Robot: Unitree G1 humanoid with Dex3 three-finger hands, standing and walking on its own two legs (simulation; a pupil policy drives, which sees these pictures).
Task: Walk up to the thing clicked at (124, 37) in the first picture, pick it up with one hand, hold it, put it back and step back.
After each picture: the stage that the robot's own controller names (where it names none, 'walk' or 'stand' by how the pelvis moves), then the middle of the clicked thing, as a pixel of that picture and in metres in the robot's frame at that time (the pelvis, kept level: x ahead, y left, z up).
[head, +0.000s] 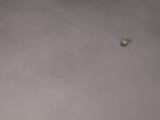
stand; (124, 41) +1.41 -0.46 -0.72
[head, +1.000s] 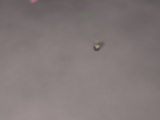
walk; (96, 45) +1.35 -0.03 -0.69
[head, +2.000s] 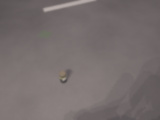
walk; (63, 77) +0.87 +0.27 -0.71
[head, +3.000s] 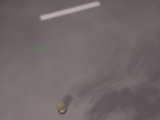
walk; (61, 107) +0.54 +0.25 -0.71
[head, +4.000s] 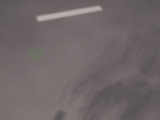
stand; out of the picture +0.38 +0.23 -0.70
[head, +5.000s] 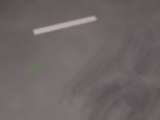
stand; out of the picture +0.34 +0.22 -0.72
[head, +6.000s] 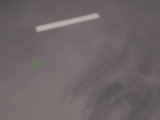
stand; out of the picture +0.35 +0.22 -0.72
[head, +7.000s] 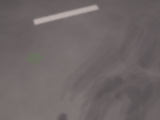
stand; out of the picture +0.35 +0.23 -0.71
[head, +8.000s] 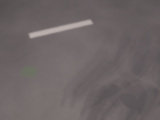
stand; out of the picture +0.32 +0.24 -0.72
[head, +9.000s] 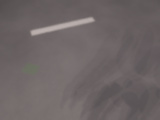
stand; out of the picture +0.33 +0.24 -0.73
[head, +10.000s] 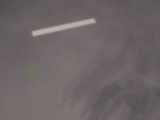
stand; out of the picture +0.32 +0.24 -0.73
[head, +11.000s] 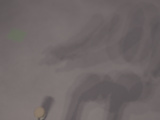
go down; (40, 113) +0.36 +0.25 -0.63
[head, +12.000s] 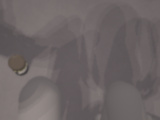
go down; (19, 65) +0.40 +0.29 -0.30
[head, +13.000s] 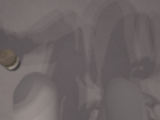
close in; (9, 60) +0.39 +0.31 -0.28
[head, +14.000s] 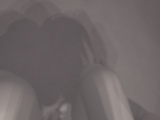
close in; out of the picture +0.36 +0.34 -0.21
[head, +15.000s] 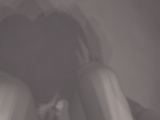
close; out of the picture +0.36 +0.34 -0.21
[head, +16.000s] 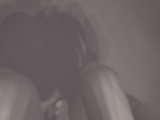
lift; out of the picture +0.34 +0.34 -0.22
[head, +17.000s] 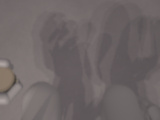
lift; (5, 83) +0.30 +0.26 -0.06
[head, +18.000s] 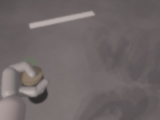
hold; (35, 85) +0.33 +0.17 +0.04
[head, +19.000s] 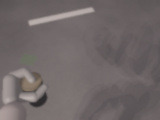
hold; (34, 90) +0.33 +0.18 +0.00
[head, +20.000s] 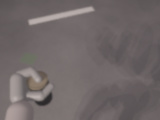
crouch; (40, 89) +0.33 +0.16 +0.00
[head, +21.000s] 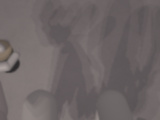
crouch; (5, 57) +0.41 +0.26 -0.10
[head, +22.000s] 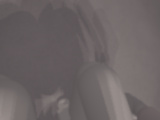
lower; out of the picture +0.37 +0.36 -0.22
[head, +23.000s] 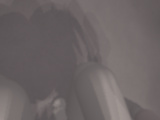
lower; out of the picture +0.37 +0.36 -0.22
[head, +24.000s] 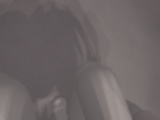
lower; out of the picture +0.37 +0.36 -0.22
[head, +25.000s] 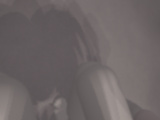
lower; out of the picture +0.36 +0.36 -0.21
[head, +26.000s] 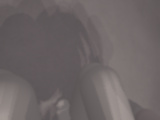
loosen; out of the picture +0.35 +0.34 -0.22
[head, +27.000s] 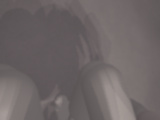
rise; out of the picture +0.36 +0.34 -0.22
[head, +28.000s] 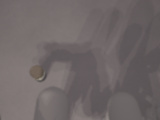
walk; (38, 73) +0.41 +0.27 -0.42
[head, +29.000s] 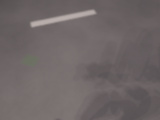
stand; out of the picture +0.35 +0.23 -0.66
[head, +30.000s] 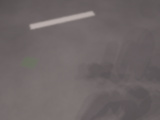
stand; out of the picture +0.35 +0.24 -0.67
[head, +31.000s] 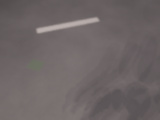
stand; out of the picture +0.37 +0.22 -0.71
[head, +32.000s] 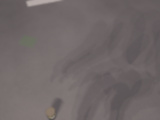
walk; (51, 113) +0.40 +0.19 -0.70
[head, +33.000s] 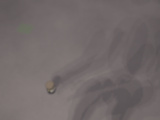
walk; (50, 87) +0.59 +0.25 -0.70
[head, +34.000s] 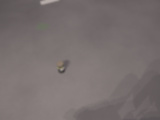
stand; (60, 67) +0.94 +0.30 -0.70
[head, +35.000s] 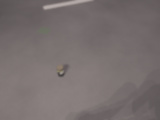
stand; (60, 70) +0.97 +0.25 -0.72
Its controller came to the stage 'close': yes
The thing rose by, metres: 0.70
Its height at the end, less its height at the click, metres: +0.00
